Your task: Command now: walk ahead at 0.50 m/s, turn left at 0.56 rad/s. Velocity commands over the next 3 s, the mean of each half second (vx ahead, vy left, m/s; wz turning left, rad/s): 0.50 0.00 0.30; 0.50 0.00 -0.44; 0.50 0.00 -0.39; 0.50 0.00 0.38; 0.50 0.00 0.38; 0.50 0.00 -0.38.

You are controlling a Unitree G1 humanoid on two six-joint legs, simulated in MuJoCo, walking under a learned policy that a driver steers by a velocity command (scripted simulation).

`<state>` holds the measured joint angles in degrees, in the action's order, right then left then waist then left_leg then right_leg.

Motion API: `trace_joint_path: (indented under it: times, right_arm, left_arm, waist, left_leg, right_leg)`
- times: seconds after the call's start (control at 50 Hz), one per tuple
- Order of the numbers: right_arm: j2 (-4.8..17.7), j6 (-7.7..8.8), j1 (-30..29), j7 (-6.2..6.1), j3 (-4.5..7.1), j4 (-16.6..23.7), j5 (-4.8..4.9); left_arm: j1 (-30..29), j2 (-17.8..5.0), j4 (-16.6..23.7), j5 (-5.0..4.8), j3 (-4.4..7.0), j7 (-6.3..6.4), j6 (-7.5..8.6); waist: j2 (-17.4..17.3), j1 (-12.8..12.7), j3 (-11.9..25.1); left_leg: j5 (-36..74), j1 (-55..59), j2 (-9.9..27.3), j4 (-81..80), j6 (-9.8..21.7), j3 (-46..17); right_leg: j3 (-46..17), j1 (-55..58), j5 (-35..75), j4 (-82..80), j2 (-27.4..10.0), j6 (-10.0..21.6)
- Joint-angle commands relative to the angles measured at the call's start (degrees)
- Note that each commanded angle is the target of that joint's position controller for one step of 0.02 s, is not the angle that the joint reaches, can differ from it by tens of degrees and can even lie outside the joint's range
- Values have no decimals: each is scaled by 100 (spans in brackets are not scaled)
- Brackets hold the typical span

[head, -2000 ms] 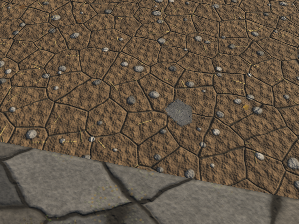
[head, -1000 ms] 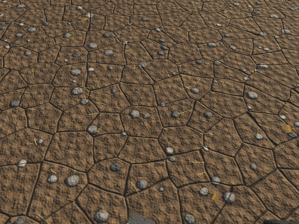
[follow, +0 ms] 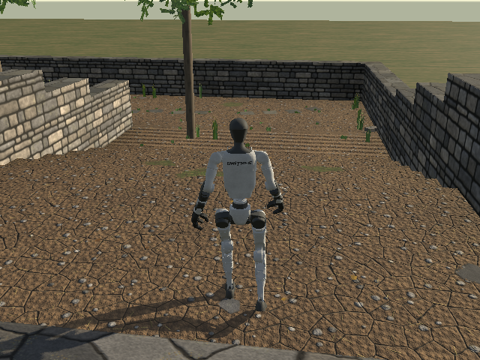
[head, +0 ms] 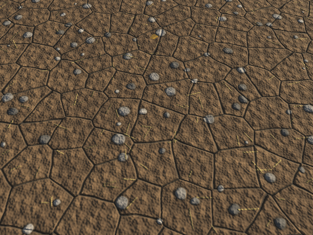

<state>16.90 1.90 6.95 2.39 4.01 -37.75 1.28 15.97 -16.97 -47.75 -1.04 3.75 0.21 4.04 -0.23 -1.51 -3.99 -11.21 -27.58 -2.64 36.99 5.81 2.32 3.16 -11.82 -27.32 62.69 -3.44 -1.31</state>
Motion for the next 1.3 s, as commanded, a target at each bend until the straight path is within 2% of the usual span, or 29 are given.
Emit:
trace_joint_path:
  times: [0.02, 0.04, 0.06, 0.14, 0.22, 0.32, 0.38, 0.42, 0.44, 0.46, 0.48, 0.5, 0.52, 0.54, 0.56, 0.62, 0.74, 0.84, 0.9, 0.92, 0.94, 0.96, 0.98, 1.0, 1.04, 1.08, 1.14, 1.22, 1.3]
  right_arm:
    - [910, 152, 1143, -39, 269, 117, -33]
    - [702, 163, 804, -65, 210, 184, -51]
    - [643, 164, 621, -94, 176, 283, -115]
    - [830, 199, 719, -216, 228, 232, -79]
    - [835, 152, 986, -310, 226, 83, -38]
    - [820, 157, 1447, -294, 199, -228, -38]
    - [893, 111, 1483, -300, 226, -352, -67]
    - [850, 72, 1299, -320, 196, -334, -86]
    - [706, 62, 1286, -352, 113, -232, -159]
    - [387, 154, 1933, -342, 14, -128, -136]
    - [470, 255, 1810, -313, -18, -93, -155]
    - [799, 335, 1232, -255, 55, 12, -21]
    - [773, 399, 763, -233, 33, 107, -13]
    - [724, 443, 509, -229, 41, 175, -118]
    - [695, 450, 530, -240, 70, 186, -203]
    - [498, 393, 647, -262, 46, 184, -243]
    - [225, 414, -508, -250, -61, 426, -187]
    - [363, 532, -1098, -131, -14, 571, -89]
    - [593, 601, -516, -150, 108, 425, -70]
    - [768, 619, 84, -196, 194, 306, -126]
    - [1096, 608, 1021, -257, 285, 224, -201]
    - [1449, 512, 1426, -233, 370, 10, -220]
    - [929, 472, 1341, -206, 274, 47, -102]
    - [589, 448, 1095, -225, 181, 86, -100]
    - [400, 406, 656, -214, 99, 23, -166]
    - [326, 432, 531, -211, 71, -63, -202]
    - [515, 487, 536, -205, 142, -226, -144]
    - [744, 451, 532, -229, 197, -383, -147]
    - [920, 381, 1002, -210, 209, -668, -40]
  left_arm:
    - [-577, -687, 847, -79, 77, -39, 426]
    - [-545, -744, 783, 77, 122, 2, 397]
    - [-428, -757, 756, 121, 145, -8, 328]
    - [-616, -505, 846, 207, 95, 8, 139]
    - [-1402, -274, 1001, 166, -22, -58, 169]
    - [-1886, -426, 1130, 61, -21, -216, 268]
    - [-1749, -554, 1158, 41, 15, -262, 284]
    - [-788, -785, 885, 68, 156, -243, 293]
    - [95, -1038, 725, 114, 229, -239, 292]
    - [656, -1559, 647, 142, 368, -256, 248]
    - [777, -1204, 550, -42, 283, -310, 218]
    - [456, -878, 632, -71, 183, -284, 190]
    - [172, -785, 737, 19, 148, -255, 142]
    - [-6, -704, 768, 63, 113, -244, 105]
    - [-94, -612, 803, 98, 72, -219, 107]
    - [-77, -649, 811, 55, 83, -141, 92]
    - [416, -874, 603, -40, 177, 46, -20]
    - [807, -829, 475, -77, 186, 110, -157]
    - [589, -824, 541, -61, 214, 126, -215]
    - [483, -663, 618, -31, 161, 102, -204]
    - [446, -362, 759, 76, 51, 80, -177]
    - [1300, 6, 895, -64, -74, 74, -121]
    - [1262, -579, 764, -136, 19, 91, -115]
    - [633, -880, 817, -108, 112, 84, -139]
    - [122, -764, 958, 1, 141, 67, -164]
    - [143, -533, 1021, -59, 129, 0, -219]
    - [-116, -307, 1211, -29, 69, -41, -280]
    - [-565, -247, 1342, -26, 14, -154, -227]
    - [-1336, -116, 1583, -13, -73, -261, -144]
  waist:
    - [-18, 509, 1067]
    - [-36, 304, 867]
    - [-188, 135, 765]
    - [-154, 69, 543]
    - [-388, 400, 407]
    - [-509, 674, 257]
    - [-643, 560, 176]
    - [-532, 41, 753]
    - [-173, -324, 1537]
    - [1209, -166, 2228]
    - [1585, -239, 2202]
    - [978, -312, 1370]
    - [426, -290, 892]
    - [122, -173, 487]
    - [192, -10, 451]
    - [503, 151, 536]
    - [494, -203, 365]
    - [542, -327, 335]
    - [737, 78, 497]
    - [657, 389, 938]
    - [84, 780, 1783]
    - [-1770, 411, 2422]
    - [-1331, 502, 2007]
    - [-736, 644, 1224]
    - [-345, 450, 467]
    - [-618, 260, 325]
    - [-518, 215, 228]
    - [-342, 320, 213]
    - [-227, 583, 45]
  left_leg:
    - [2, 3426, 1710, -2054, 1253, -3226]
    - [582, 2778, 1503, -2103, 1136, -2737]
    - [957, 2317, 1369, -2223, 1116, -2529]
    - [1726, 1548, 1116, -2459, 1143, -1952]
    - [1127, 1340, 763, -2393, 765, -1503]
    - [785, 2096, 1218, -2112, 658, -1761]
    - [1669, 2776, 1534, -1824, 528, -1819]
    - [3542, 2843, 1178, -681, 300, -1343]
    - [3110, 2201, 885, 685, 104, -1033]
    - [772, 73, -8, 2823, -436, -530]
    - [-1953, -1144, -195, 3492, -520, -890]
    - [-1633, -1685, 168, 3770, -460, -1071]
    - [-1213, -1640, 375, 3562, -414, -940]
    - [-940, -1560, 526, 3108, -427, -847]
    - [-690, -1247, 671, 2686, -455, -852]
    - [-473, -876, 666, 1974, -692, -678]
    - [1289, -423, 349, -110, -966, -608]
    - [1277, -44, 120, -955, -859, -752]
    - [878, 889, 131, -1356, -572, -691]
    - [915, 1938, 385, -1389, -347, -791]
    - [625, 3474, 1363, -1191, 41, -1695]
    - [-283, 5120, 2618, -1527, 986, -4153]
    - [-1422, 4812, 2698, -1792, 932, -4624]
    - [-1306, 4093, 2390, -1914, 672, -3713]
    - [-43, 2903, 1920, -2195, 479, -2495]
    - [450, 2325, 1666, -2494, 409, -1771]
    - [1011, 2120, 1726, -2795, 567, -1182]
    - [1644, 2242, 1602, -2846, 471, -314]
    - [1672, 2403, 1634, -2847, 377, 47]
  right_leg:
    - [-807, -3303, 455, 1061, -139, 218]
    - [-811, -2914, 693, 564, -307, 180]
    - [-835, -2559, 864, 382, -381, 137]
    - [-645, -2385, 1496, -642, -260, -210]
    - [-561, -2016, 3049, -2419, 19, -294]
    - [-564, -2023, 3296, -3205, 67, -12]
    - [-451, -2094, 2460, -3346, 110, 345]
    - [-172, -787, 2438, -3579, 422, 676]
    - [-911, 674, 2816, -3394, -148, 1026]
    - [-3387, 2684, 2030, -3704, -1305, 1991]
    - [-4946, 3142, 718, -4590, -1561, 2159]
    - [-4421, 2587, 157, -4684, -1492, 1884]
    - [-3765, 1853, 463, -4750, -1253, 1717]
    - [-3297, 1202, 1027, -4865, -1031, 1657]
    - [-2992, 859, 1572, -4947, -836, 1588]
    - [-2490, 442, 2551, -5089, -561, 1651]
    - [-1977, -40, 2803, -5009, -197, 1368]
    - [-2575, 440, 2492, -4511, -360, 1248]
    - [-2818, 534, 2948, -3918, -347, 1068]
    - [-2603, 266, 3205, -3201, -78, 899]
    - [-2122, -496, 2357, -1655, 274, 696]
    - [-1393, -2460, -578, 15, 1010, 360]
    - [-1423, -3175, -596, 776, 473, 287]
    - [-1342, -3324, -45, 959, 290, 237]
    - [-1126, -3100, 639, 657, -20, 141]
    - [-1003, -2755, 875, 411, -218, 126]
    - [-888, -2905, 1202, -51, -338, 30]
    - [-722, -2805, 2395, -1216, -338, 38]
    - [-434, -2355, 2808, -2361, -112, 227]
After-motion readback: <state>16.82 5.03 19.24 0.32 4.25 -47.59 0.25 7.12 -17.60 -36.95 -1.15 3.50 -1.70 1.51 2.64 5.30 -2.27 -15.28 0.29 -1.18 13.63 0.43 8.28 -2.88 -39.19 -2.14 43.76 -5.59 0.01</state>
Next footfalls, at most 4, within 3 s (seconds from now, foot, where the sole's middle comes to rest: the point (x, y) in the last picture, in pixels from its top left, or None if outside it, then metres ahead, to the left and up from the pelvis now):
0.44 right None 0.43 -0.11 -0.75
0.94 left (144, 172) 0.70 0.10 -0.75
1.42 right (216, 138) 0.90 -0.25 -0.75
1.98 left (182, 85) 1.24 -0.09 -0.75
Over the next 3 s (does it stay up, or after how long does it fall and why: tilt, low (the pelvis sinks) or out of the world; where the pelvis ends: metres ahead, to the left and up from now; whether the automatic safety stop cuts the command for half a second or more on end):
stays up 1.67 -0.16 0.01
